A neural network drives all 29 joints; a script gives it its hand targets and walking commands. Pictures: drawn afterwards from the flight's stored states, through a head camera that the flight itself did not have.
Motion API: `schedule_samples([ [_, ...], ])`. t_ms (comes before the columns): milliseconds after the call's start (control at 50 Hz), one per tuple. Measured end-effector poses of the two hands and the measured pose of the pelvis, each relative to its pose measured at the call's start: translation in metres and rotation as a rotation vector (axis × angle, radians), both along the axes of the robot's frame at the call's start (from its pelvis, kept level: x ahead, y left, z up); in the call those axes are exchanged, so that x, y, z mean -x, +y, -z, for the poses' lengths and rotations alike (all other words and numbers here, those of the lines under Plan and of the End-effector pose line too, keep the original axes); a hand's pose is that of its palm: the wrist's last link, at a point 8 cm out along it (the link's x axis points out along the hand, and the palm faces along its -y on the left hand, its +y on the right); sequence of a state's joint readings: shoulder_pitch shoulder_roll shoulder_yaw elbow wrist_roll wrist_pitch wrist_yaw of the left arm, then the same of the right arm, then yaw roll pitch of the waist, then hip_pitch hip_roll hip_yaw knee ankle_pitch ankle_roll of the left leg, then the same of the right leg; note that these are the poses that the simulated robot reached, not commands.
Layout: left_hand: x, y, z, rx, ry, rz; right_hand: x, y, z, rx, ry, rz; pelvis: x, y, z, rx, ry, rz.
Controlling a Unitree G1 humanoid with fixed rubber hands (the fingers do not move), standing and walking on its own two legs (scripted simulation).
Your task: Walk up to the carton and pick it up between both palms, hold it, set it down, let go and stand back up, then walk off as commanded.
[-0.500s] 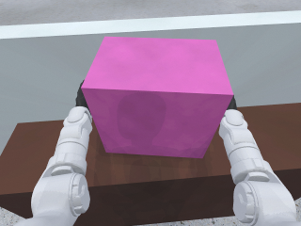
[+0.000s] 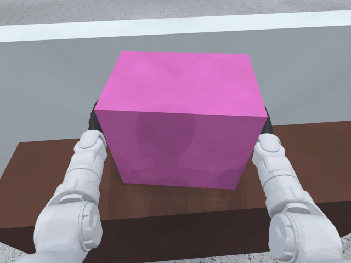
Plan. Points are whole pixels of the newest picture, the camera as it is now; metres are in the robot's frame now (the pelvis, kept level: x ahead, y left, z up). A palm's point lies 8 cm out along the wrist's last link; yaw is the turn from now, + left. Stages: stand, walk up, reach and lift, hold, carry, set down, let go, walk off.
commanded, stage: set down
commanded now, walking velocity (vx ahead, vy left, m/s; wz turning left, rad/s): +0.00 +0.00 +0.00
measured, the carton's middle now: (180, 123) +0.45 +0.01 +0.08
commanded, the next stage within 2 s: none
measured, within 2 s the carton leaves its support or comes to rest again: rests again in 1.76 s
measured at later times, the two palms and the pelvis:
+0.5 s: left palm (100, 134) +0.42 +0.21 +0.07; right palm (258, 136) +0.40 -0.18 +0.07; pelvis +0.01 +0.01 +0.00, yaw +1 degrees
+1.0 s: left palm (97, 140) +0.42 +0.22 +0.05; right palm (251, 142) +0.40 -0.17 +0.05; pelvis +0.01 +0.01 +0.00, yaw +2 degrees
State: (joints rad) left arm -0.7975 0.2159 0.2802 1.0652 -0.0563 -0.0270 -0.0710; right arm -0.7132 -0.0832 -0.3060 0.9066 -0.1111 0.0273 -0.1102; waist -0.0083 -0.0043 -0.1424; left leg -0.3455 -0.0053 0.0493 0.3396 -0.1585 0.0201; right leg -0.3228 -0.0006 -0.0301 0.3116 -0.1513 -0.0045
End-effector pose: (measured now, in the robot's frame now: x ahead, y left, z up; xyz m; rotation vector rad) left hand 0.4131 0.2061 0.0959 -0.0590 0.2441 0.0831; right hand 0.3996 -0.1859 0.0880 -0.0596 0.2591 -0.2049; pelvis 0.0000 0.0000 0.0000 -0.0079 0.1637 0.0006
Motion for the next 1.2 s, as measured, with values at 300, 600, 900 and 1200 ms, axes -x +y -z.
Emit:
schedule_samples([
  [300, -0.003, 0.002, 0.015, -0.013, 0.015, 0.009, -0.002, 0.002, 0.011, -0.005, 0.015, 0.004, -0.005, 0.002, 0.001, 0.007, 0.009, -0.014],
  [600, -0.007, 0.008, 0.027, -0.039, 0.021, 0.02, -0.006, 0.008, 0.021, -0.007, 0.023, 0.007, -0.011, 0.007, 0.002, 0.018, 0.02, -0.028],
  [900, -0.005, 0.015, 0.038, -0.059, 0.029, 0.022, -0.005, 0.015, 0.034, -0.021, 0.03, 0.007, -0.013, 0.012, 0.004, 0.028, 0.025, -0.041],
  [1200, 0.002, 0.018, 0.052, -0.061, 0.043, 0.015, -0.001, 0.018, 0.047, -0.025, 0.043, 0.001, -0.014, 0.011, 0.005, 0.035, 0.029, -0.06],
])
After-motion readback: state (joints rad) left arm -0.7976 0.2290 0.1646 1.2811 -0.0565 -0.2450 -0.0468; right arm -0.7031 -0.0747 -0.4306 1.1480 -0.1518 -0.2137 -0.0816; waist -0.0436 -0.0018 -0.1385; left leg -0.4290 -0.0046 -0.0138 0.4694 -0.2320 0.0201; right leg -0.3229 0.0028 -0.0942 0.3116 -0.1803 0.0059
